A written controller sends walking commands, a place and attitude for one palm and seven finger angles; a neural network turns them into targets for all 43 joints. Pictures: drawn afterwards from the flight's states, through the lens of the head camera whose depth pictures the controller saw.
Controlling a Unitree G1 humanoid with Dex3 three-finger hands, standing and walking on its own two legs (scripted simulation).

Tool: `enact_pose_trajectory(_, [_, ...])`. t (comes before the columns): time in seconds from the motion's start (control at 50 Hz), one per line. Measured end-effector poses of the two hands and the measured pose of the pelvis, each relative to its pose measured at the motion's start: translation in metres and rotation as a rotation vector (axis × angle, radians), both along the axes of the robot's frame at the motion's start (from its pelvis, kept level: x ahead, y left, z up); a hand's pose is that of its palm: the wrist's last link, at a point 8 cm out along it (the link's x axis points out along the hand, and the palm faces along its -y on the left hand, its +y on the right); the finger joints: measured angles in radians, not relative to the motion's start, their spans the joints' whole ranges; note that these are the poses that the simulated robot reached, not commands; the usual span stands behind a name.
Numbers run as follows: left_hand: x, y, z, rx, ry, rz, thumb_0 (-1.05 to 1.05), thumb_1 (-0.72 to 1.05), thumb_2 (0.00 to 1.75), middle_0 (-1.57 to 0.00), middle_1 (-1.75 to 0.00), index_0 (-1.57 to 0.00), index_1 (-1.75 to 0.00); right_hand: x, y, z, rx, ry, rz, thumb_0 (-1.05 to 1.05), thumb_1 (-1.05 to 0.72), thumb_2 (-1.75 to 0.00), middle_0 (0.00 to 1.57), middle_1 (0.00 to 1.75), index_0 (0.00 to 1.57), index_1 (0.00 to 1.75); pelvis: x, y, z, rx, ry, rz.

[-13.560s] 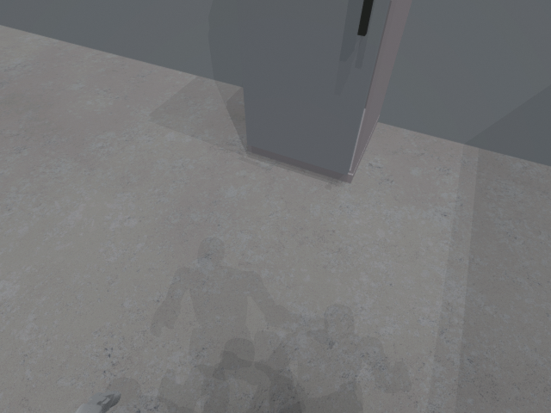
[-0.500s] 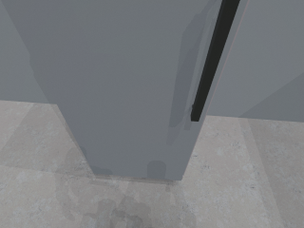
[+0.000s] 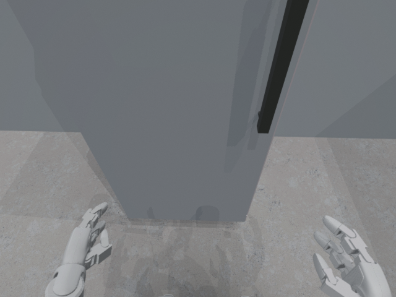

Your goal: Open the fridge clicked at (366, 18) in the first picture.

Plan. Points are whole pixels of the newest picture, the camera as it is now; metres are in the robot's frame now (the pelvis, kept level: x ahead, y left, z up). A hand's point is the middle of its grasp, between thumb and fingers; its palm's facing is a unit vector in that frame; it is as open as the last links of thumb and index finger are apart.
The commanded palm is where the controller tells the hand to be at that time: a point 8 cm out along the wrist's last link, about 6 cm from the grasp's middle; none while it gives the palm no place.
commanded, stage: raise the hand to about handle height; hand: right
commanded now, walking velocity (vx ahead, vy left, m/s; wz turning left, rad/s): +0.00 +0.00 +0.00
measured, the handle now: (280, 50) +0.52 -0.13 +0.24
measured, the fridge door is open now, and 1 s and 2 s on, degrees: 0 0 0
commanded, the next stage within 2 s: move the hooked fingers beside the handle in 1.70 s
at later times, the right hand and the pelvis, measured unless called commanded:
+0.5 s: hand (378, 222) +0.23 -0.27 +0.11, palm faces +0.12 +0.99 -0.06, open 11.4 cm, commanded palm +0.20 -0.31 +0.11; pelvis +0.01 -0.02 +0.01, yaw +0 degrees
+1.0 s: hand out of the picture +0.27 -0.31 +0.16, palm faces +0.06 +1.00 -0.06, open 13.8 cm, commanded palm +0.24 -0.35 +0.19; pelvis +0.02 -0.04 +0.03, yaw -1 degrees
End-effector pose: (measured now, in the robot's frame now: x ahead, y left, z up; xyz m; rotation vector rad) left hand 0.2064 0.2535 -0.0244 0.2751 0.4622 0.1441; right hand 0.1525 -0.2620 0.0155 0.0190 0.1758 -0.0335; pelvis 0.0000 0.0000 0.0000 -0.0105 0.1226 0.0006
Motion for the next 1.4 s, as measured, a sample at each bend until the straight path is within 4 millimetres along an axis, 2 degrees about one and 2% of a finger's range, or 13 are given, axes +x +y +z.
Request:
enact_pose_trajectory(0.06, [0.008, 0.001, -0.001, 0.047, -0.008, -0.037, 0.01, 0.9, 0.9, -0.2, -0.3, -0.2, -0.3, -0.031, -0.015, -0.004, -0.015, 0.01, -0.124, 0.01, -0.57, -0.75, 0.23, 0.51, 0.23, 0.52, -0.002, 0.003, -0.007, 0.017, 0.009, -0.023])
enact_pose_trajectory(0.12, [0.008, -0.007, -0.013, 0.061, 0.016, -0.075, 0.01, 0.9, 0.9, -0.2, -0.3, -0.2, -0.3, -0.035, -0.022, 0.024, -0.076, -0.155, -0.188, 0.01, -0.5, -0.72, 0.23, 0.56, 0.23, 0.56, -0.004, 0.004, -0.012, 0.036, 0.006, -0.046])
enact_pose_trajectory(0.22, [-0.009, -0.03, -0.039, -0.011, 0.08, -0.09, 0.01, 0.9, 0.9, -0.2, -0.3, -0.2, -0.3, 0.006, -0.01, 0.064, -0.121, -0.344, -0.016, 0.01, -0.38, -0.67, 0.23, 0.63, 0.24, 0.64, -0.009, 0.003, -0.013, 0.053, -0.007, -0.061])
enact_pose_trajectory(0.32, [-0.041, -0.044, -0.049, -0.104, 0.15, -0.008, 0.01, 0.9, 0.9, -0.2, -0.3, -0.21, -0.3, 0.056, -0.014, 0.058, -0.086, -0.12, 0.14, 0.01, -0.26, -0.62, 0.24, 0.71, 0.25, 0.71, -0.007, -0.002, -0.001, 0.039, -0.009, -0.031])
enact_pose_trajectory(0.38, [-0.058, -0.044, -0.047, -0.124, 0.179, 0.043, 0.01, 0.9, 0.9, -0.2, -0.3, -0.21, -0.3, 0.064, -0.03, 0.066, -0.055, -0.073, 0.062, 0.01, -0.19, -0.59, 0.25, 0.75, 0.26, 0.76, 0.0, -0.006, 0.007, 0.031, -0.008, -0.01])
enact_pose_trajectory(0.46, [-0.068, -0.038, -0.043, -0.101, 0.212, 0.057, 0.01, 0.9, 0.9, -0.2, -0.3, -0.21, -0.3, 0.057, -0.05, 0.092, -0.079, -0.174, -0.065, 0.0, -0.1, -0.55, 0.26, 0.81, 0.26, 0.82, 0.01, -0.013, 0.013, 0.03, -0.01, -0.004])
enact_pose_trajectory(0.52, [-0.065, -0.034, -0.041, -0.066, 0.224, 0.036, 0.01, 0.9, 0.9, -0.2, -0.3, -0.2, -0.3, 0.053, -0.055, 0.101, -0.098, -0.219, -0.072, 0.0, -0.03, -0.52, 0.26, 0.86, 0.26, 0.86, 0.013, -0.019, 0.014, 0.035, -0.015, -0.015])
enact_pose_trajectory(0.66, [-0.036, -0.036, -0.021, -0.011, 0.147, 0.021, 0.02, 0.9, 0.9, -0.2, -0.3, -0.2, -0.3, 0.067, -0.058, 0.093, -0.079, -0.132, 0.028, 0.0, 0.13, -0.45, 0.27, 0.96, 0.28, 0.97, 0.015, -0.029, 0.02, 0.039, -0.041, -0.022])
enact_pose_trajectory(0.8, [-0.003, -0.059, 0.005, -0.031, 0.03, -0.033, 0.01, 0.9, 0.9, -0.2, -0.3, -0.2, -0.3, 0.085, -0.083, 0.142, -0.097, -0.295, -0.037, -0.01, 0.3, -0.38, 0.29, 1.07, 0.29, 1.07, 0.021, -0.033, 0.027, 0.039, -0.08, -0.023])
enact_pose_trajectory(0.9, [0.01, -0.075, 0.01, -0.065, 0.011, -0.071, 0.01, 0.9, 0.9, -0.2, -0.3, -0.2, -0.3, 0.093, -0.096, 0.147, -0.076, -0.215, -0.041, -0.01, 0.4, -0.34, 0.29, 1.13, 0.3, 1.14, 0.022, -0.035, 0.031, 0.039, -0.094, -0.027])
enact_pose_trajectory(1.0, [0.01, -0.082, 0.008, -0.073, 0.039, -0.09, 0.01, 0.9, 0.9, -0.2, -0.3, -0.2, -0.3, 0.096, -0.096, 0.148, -0.081, -0.151, -0.024, -0.01, 0.46, -0.31, 0.29, 1.17, 0.3, 1.18, 0.021, -0.036, 0.035, 0.038, -0.106, -0.028])
enact_pose_trajectory(1.2, [-0.004, -0.076, -0.001, -0.08, 0.11, -0.074, 0.01, 0.9, 0.9, -0.2, -0.3, -0.21, -0.3, 0.112, -0.114, 0.2, -0.114, -0.271, -0.066, -0.01, 0.49, -0.3, 0.3, 1.19, 0.31, 1.2, 0.023, -0.031, 0.04, 0.033, -0.13, -0.033])
enact_pose_trajectory(1.4, [-0.013, -0.052, -0.001, -0.078, 0.124, -0.024, 0.01, 0.9, 0.9, -0.2, -0.3, -0.2, -0.3, 0.121, -0.095, 0.186, -0.075, -0.187, -0.005, -0.01, 0.49, -0.3, 0.3, 1.2, 0.3, 1.2, 0.023, -0.024, 0.042, 0.024, -0.121, -0.017])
